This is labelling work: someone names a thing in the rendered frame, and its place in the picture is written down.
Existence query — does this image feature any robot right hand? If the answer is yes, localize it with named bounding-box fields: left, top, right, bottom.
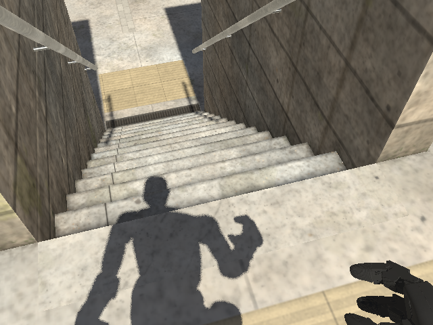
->
left=344, top=260, right=433, bottom=325

